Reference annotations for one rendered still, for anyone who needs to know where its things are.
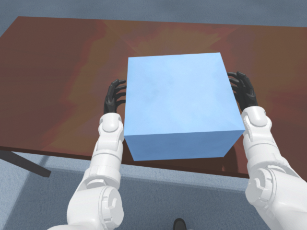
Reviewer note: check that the right robot foot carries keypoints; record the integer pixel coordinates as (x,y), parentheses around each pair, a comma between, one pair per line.
(179,224)

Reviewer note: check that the right robot upper arm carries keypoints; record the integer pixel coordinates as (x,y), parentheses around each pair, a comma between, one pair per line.
(279,198)

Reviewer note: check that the left robot upper arm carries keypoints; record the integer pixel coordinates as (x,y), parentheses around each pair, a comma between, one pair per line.
(94,209)

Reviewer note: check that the carton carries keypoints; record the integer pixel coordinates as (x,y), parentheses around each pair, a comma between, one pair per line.
(180,107)

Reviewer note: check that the right robot hand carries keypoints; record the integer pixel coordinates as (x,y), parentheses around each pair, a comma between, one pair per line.
(245,94)

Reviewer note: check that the table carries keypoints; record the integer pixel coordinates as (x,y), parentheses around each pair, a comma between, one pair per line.
(55,74)

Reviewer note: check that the robot right forearm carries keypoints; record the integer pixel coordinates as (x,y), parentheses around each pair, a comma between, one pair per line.
(259,145)

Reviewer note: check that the robot left forearm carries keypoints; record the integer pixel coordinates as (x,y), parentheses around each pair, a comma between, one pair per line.
(107,156)

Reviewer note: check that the left robot hand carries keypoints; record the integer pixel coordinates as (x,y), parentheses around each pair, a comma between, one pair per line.
(111,103)

